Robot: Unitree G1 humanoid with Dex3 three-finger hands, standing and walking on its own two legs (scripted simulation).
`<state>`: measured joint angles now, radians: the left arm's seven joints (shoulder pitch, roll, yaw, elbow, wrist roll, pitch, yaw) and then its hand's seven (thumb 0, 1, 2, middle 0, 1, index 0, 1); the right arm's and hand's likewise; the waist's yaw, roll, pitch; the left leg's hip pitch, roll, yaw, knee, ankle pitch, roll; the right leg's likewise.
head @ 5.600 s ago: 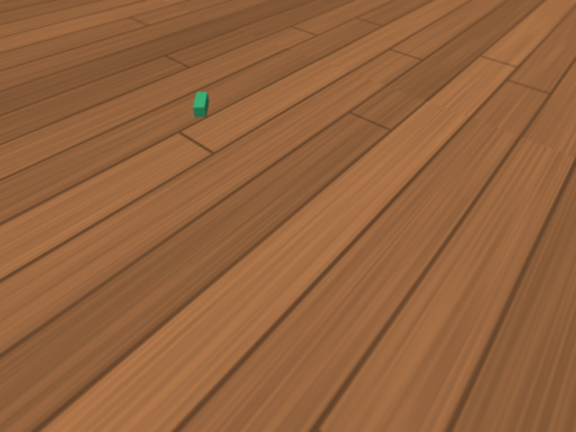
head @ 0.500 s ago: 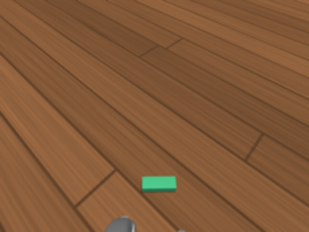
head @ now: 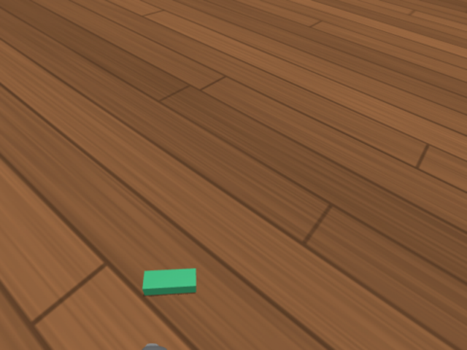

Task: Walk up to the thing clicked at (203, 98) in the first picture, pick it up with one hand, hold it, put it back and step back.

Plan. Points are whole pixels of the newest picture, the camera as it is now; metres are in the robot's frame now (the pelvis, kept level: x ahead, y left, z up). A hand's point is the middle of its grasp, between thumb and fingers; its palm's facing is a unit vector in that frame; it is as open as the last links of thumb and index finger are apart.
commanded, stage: walk up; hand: left
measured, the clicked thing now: (170, 281) +0.53 +0.19 -0.68
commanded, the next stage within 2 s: none
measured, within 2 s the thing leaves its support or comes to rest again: neither
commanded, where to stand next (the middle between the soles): +0.13 +0.05 m, yaw +5 degrees
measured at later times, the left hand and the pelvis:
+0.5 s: hand out of the picture +0.00 +0.32 -0.09, palm faces +0.06 -0.85 -0.53, open 7.4 cm; pelvis +0.05 +0.02 +0.03, yaw +6 degrees
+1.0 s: hand out of the picture +0.13 +0.33 -0.11, palm faces +0.04 -0.92 -0.39, open 7.4 cm; pelvis +0.05 +0.06 +0.03, yaw +6 degrees
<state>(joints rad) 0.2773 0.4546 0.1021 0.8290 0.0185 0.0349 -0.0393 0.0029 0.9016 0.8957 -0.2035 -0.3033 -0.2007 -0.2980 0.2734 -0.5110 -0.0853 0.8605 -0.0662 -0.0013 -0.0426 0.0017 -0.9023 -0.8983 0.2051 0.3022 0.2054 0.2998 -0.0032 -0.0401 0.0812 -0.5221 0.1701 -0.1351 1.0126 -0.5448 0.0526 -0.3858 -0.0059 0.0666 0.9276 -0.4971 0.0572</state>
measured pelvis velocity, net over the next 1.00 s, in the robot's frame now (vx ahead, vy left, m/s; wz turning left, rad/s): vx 0.05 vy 0.06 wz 0.10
